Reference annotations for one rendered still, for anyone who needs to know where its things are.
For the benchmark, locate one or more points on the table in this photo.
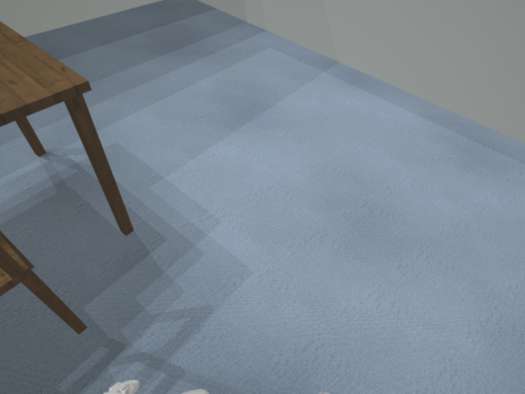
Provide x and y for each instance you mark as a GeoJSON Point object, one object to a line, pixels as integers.
{"type": "Point", "coordinates": [32, 80]}

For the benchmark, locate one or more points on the chair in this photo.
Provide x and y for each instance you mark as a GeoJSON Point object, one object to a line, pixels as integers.
{"type": "Point", "coordinates": [15, 268]}

